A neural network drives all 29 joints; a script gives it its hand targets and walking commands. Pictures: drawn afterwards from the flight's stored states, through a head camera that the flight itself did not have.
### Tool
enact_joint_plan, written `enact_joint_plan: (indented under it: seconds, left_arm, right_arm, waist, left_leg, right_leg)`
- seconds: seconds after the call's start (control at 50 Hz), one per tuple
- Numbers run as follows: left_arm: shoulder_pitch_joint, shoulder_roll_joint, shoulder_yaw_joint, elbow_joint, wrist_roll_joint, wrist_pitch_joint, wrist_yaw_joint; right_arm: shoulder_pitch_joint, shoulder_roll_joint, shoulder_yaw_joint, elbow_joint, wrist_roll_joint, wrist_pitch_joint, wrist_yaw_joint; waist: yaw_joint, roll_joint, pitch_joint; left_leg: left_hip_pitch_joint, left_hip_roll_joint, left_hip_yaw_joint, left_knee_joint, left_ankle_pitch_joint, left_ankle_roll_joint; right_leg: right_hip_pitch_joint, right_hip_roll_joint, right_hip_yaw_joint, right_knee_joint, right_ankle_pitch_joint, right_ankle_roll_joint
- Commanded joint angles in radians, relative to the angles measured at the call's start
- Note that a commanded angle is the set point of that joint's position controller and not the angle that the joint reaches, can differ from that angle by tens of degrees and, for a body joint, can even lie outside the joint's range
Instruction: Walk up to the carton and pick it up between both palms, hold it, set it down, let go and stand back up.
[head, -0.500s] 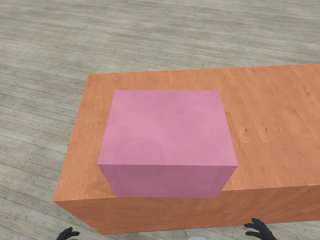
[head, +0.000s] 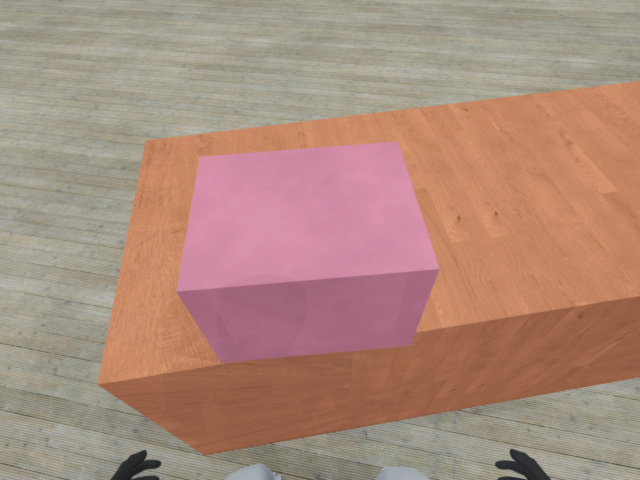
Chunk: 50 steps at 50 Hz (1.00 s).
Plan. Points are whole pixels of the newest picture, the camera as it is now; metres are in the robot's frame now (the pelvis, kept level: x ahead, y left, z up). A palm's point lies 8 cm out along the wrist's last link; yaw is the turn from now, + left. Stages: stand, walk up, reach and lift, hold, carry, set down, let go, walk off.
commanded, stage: walk up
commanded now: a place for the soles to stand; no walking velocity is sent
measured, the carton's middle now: (308, 254) +0.43 +0.04 -0.02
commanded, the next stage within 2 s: reach and lift in 1.66 s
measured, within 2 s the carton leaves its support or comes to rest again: neither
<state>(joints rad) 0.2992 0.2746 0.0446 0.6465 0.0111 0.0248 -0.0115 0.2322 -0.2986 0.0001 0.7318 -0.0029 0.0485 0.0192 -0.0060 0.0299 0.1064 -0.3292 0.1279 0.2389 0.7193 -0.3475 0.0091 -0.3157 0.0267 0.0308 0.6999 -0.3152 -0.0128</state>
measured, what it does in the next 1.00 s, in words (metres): shifts its weight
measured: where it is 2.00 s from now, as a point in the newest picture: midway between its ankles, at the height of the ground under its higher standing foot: outside the picture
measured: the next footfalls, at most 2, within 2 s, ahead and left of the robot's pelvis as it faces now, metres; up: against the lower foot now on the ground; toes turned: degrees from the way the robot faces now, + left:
none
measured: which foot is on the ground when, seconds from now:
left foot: down 0.00-1.00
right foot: down 0.00-1.00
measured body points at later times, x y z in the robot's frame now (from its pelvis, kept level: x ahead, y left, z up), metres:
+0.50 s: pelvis +0.01 +0.00 +0.02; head +0.01 -0.01 +0.47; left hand +0.10 +0.25 -0.10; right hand +0.06 -0.27 -0.11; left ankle +0.04 +0.11 -0.72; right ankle +0.03 -0.11 -0.72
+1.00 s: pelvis +0.06 +0.01 +0.02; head +0.06 +0.01 +0.46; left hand +0.12 +0.27 -0.10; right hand +0.13 -0.24 -0.11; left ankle +0.04 +0.11 -0.72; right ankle +0.03 -0.11 -0.72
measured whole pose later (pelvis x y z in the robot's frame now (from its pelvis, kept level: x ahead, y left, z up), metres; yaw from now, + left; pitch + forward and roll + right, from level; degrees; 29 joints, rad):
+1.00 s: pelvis +0.06 +0.01 +0.02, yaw +5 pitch -1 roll +0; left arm 0.31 0.25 0.00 0.74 0.02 0.00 0.00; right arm 0.37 -0.25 -0.01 0.76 -0.01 -0.01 0.00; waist -0.01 0.01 0.02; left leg -0.24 -0.02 0.03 0.58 -0.32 0.03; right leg -0.17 -0.02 -0.03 0.56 -0.37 0.00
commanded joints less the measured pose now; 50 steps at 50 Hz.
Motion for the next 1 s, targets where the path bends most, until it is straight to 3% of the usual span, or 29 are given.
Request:
enact_joint_plan:
  seconds: [0.0, 0.06, 0.1, 0.16, 0.24, 0.46, 0.48, 0.52, 0.6, 0.7, 0.76, 0.98]
  left_arm:
    - [-0.045, 0.215, 0.056, -0.078, -0.010, -0.042, 0.015]
    - [-0.071, 0.163, 0.028, -0.053, -0.018, -0.041, 0.011]
    - [-0.047, 0.143, 0.021, -0.038, -0.017, -0.040, 0.004]
    - [-0.012, 0.121, 0.013, -0.011, -0.013, -0.043, 0.002]
    - [-0.005, 0.121, 0.009, 0.012, -0.011, -0.046, 0.006]
    - [-0.041, 0.115, -0.003, 0.046, -0.014, -0.045, 0.013]
    - [0.017, 0.102, 0.006, 0.042, 0.013, -0.052, 0.010]
    - [-0.002, 0.114, 0.016, 0.034, 0.017, -0.051, 0.009]
    - [-0.004, 0.115, 0.015, 0.020, 0.011, -0.058, 0.009]
    - [0.023, 0.102, 0.005, 0.018, 0.009, -0.067, 0.010]
    - [0.039, 0.108, 0.002, 0.019, 0.008, -0.066, 0.015]
    - [0.035, 0.113, -0.003, 0.015, 0.006, -0.051, 0.024]
  right_arm:
    - [0.052, -0.118, -0.035, -0.074, 0.015, -0.016, 0.000]
    - [0.080, -0.124, -0.038, -0.056, 0.003, -0.043, -0.001]
    - [0.092, -0.133, -0.040, -0.050, 0.001, -0.063, -0.005]
    - [0.091, -0.128, -0.038, -0.043, 0.007, -0.074, -0.012]
    - [0.119, -0.117, -0.038, -0.035, 0.009, -0.074, -0.013]
    - [0.163, -0.114, -0.041, -0.032, 0.005, -0.073, -0.020]
    - [0.226, -0.111, -0.052, -0.017, -0.013, -0.070, -0.017]
    - [0.218, -0.099, -0.055, -0.026, -0.017, -0.065, -0.015]
    - [0.218, -0.099, -0.057, -0.045, -0.018, -0.075, -0.015]
    - [0.213, -0.108, -0.055, -0.045, -0.008, -0.087, -0.020]
    - [0.214, -0.106, -0.052, -0.043, -0.006, -0.085, -0.022]
    - [0.196, -0.096, -0.053, -0.049, -0.006, -0.073, -0.027]
  waist:
    - [-0.021, -0.145, -0.061]
    - [-0.035, -0.137, -0.054]
    - [-0.021, -0.124, -0.064]
    - [0.004, -0.042, -0.059]
    - [0.010, -0.013, -0.071]
    - [-0.005, -0.030, -0.081]
    - [-0.003, -0.006, -0.128]
    - [-0.007, -0.038, -0.031]
    - [-0.012, -0.060, 0.001]
    - [-0.002, -0.017, -0.063]
    - [0.000, -0.019, -0.106]
    - [0.000, -0.022, -0.100]
  left_leg:
    - [0.117, -0.027, -0.189, -0.077, -0.119, -0.019]
    - [0.185, -0.024, -0.210, -0.231, 0.020, 0.006]
    - [0.150, -0.001, -0.237, -0.271, 0.008, 0.016]
    - [0.078, 0.022, -0.260, -0.334, -0.003, 0.024]
    - [0.056, 0.021, -0.265, -0.351, -0.002, 0.027]
    - [0.086, 0.013, -0.278, -0.329, 0.071, 0.029]
    - [0.107, -0.014, -0.263, -0.318, -0.119, 0.038]
    - [0.045, -0.024, -0.272, -0.308, -0.170, 0.039]
    - [0.055, -0.029, -0.298, -0.299, -0.060, 0.038]
    - [0.102, -0.011, -0.332, -0.294, 0.161, 0.055]
    - [0.130, -0.021, -0.320, -0.253, 0.303, 0.058]
    - [0.123, -0.045, -0.352, -0.217, 0.389, 0.061]
  right_leg:
    - [-0.159, -0.221, 0.400, -0.401, -0.311, -0.158]
    - [-0.154, -0.130, 0.234, -0.387, -0.219, -0.065]
    - [-0.092, -0.105, 0.184, -0.351, -0.138, -0.043]
    - [-0.005, -0.092, 0.148, -0.296, -0.002, -0.033]
    - [0.033, -0.096, 0.135, -0.288, 0.043, -0.028]
    - [0.019, -0.105, 0.111, -0.304, 0.077, -0.026]
    - [0.044, -0.097, 0.118, -0.318, -0.130, -0.038]
    - [-0.017, -0.105, 0.141, -0.337, -0.236, -0.051]
    - [-0.050, -0.115, 0.150, -0.346, -0.164, -0.051]
    - [0.043, -0.092, 0.080, -0.259, 0.110, -0.036]
    - [0.090, -0.103, 0.067, -0.238, 0.204, -0.035]
    - [0.116, -0.118, 0.022, -0.217, 0.213, -0.035]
